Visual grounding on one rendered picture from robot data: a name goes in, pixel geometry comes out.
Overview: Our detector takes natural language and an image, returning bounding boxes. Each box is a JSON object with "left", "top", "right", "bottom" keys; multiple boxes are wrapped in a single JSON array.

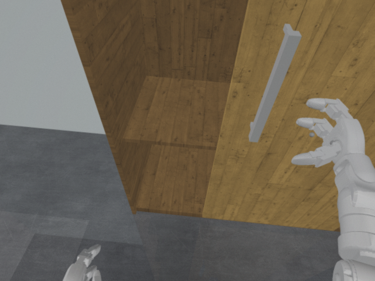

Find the wardrobe door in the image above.
[{"left": 202, "top": 0, "right": 375, "bottom": 231}]

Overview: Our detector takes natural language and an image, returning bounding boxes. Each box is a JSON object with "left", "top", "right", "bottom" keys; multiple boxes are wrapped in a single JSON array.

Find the right robot upper arm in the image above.
[{"left": 332, "top": 259, "right": 375, "bottom": 281}]

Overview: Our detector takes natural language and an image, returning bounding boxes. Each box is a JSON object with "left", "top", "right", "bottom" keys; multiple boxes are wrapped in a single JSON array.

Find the robot left hand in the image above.
[{"left": 63, "top": 244, "right": 101, "bottom": 281}]

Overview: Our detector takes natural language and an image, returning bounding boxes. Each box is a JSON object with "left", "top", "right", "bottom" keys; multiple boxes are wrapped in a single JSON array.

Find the handle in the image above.
[{"left": 248, "top": 23, "right": 302, "bottom": 142}]

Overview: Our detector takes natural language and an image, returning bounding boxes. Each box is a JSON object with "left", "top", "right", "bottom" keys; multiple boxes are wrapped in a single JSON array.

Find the robot right hand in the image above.
[{"left": 291, "top": 98, "right": 365, "bottom": 167}]

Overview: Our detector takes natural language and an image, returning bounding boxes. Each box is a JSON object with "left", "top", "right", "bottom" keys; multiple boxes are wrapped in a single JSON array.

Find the right robot forearm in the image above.
[{"left": 333, "top": 153, "right": 375, "bottom": 266}]

